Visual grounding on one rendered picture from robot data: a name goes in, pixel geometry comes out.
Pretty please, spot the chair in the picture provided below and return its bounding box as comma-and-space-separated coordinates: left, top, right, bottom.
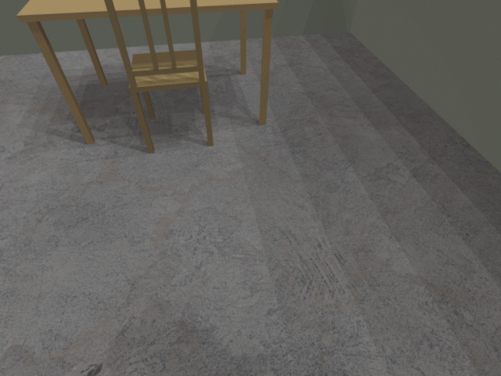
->
104, 0, 214, 154

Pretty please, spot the table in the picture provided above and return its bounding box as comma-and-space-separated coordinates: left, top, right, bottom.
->
16, 0, 279, 144

